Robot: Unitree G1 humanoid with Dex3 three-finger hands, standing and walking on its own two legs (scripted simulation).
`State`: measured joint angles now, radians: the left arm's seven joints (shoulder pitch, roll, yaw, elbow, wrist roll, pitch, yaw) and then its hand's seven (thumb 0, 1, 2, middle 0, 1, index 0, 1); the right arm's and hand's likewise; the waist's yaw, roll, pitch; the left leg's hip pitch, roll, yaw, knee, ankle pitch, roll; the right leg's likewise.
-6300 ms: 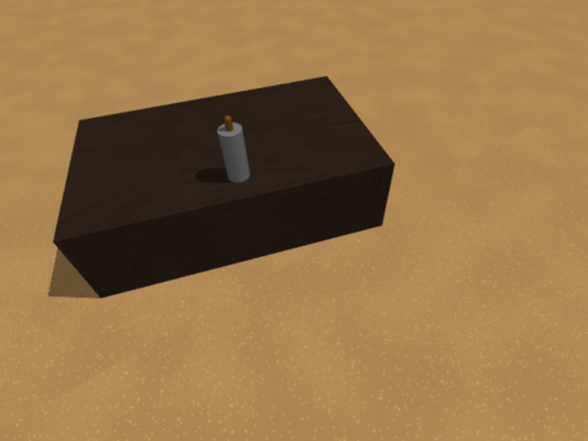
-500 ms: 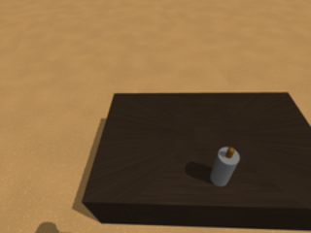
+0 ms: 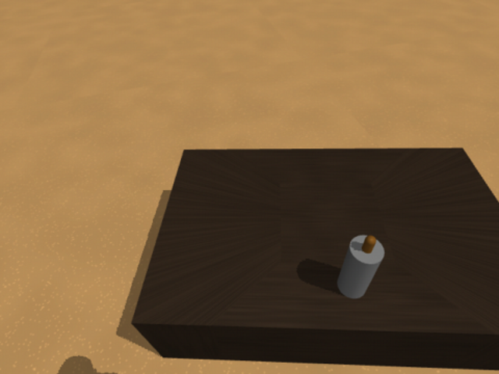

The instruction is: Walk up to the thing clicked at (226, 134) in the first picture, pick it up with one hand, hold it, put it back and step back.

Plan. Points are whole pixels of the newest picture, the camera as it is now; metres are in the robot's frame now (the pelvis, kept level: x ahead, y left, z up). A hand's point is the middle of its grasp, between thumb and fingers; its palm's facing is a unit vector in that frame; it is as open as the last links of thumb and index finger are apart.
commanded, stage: stand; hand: right
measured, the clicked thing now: (360, 263) +0.48 -0.24 -0.29
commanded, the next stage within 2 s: go down in 0.60 s
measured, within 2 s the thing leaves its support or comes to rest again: neither
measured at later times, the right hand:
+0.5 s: hand out of the picture +0.07 -0.25 -0.16, palm faces -0.04 +0.94 -0.33, open 7.4 cm
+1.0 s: hand out of the picture +0.16 -0.26 -0.15, palm faces +0.05 +0.94 -0.34, open 12.4 cm
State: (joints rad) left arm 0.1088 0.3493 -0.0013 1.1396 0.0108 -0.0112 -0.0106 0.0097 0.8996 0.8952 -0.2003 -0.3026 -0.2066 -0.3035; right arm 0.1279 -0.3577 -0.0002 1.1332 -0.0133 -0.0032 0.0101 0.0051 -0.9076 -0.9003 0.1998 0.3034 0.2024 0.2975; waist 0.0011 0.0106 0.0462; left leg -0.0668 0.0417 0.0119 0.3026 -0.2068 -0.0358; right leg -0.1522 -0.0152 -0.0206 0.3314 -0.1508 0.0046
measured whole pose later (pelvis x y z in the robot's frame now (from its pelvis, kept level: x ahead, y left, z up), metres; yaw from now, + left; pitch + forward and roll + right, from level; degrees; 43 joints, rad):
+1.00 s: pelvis -0.01 +0.01 -0.02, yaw +0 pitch +4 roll +1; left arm 0.24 0.24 0.01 0.76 -0.03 -0.02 0.04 0.01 0.90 0.90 -0.21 -0.31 -0.22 -0.31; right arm -0.04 -0.36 -0.19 0.97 -0.09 0.06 0.05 0.01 -0.33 -0.35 0.09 0.08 0.08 0.08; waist 0.01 0.01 0.01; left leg -0.31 0.02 0.01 0.53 -0.30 -0.02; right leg -0.40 -0.04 -0.01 0.56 -0.24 0.01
